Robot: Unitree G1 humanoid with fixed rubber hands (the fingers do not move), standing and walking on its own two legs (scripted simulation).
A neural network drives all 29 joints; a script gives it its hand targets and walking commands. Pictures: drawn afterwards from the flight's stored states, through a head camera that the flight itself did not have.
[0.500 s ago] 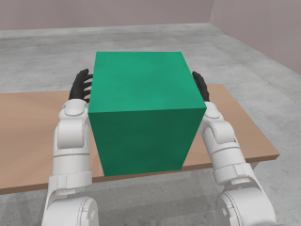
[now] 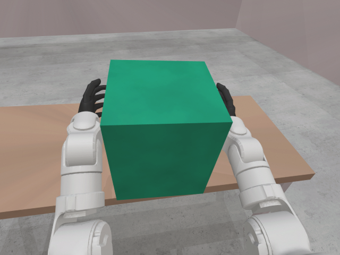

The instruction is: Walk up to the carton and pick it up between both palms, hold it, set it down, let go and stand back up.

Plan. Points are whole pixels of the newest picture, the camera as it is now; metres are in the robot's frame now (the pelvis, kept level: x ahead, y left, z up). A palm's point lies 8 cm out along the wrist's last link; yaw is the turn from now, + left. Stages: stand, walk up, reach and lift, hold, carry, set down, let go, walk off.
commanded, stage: hold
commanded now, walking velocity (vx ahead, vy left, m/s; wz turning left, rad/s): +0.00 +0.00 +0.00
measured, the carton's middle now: (160, 131) +0.35 +0.01 +0.15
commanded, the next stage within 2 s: none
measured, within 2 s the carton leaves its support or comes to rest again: neither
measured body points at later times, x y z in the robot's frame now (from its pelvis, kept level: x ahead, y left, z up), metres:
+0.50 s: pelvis +0.00 +0.00 +0.00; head -0.05 +0.03 +0.45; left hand +0.38 +0.16 +0.19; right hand +0.37 -0.14 +0.18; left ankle +0.04 +0.11 -0.75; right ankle +0.02 -0.11 -0.75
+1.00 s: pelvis +0.00 +0.00 +0.00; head -0.04 +0.02 +0.45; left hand +0.38 +0.16 +0.19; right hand +0.37 -0.15 +0.18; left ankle +0.04 +0.11 -0.75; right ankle +0.02 -0.11 -0.75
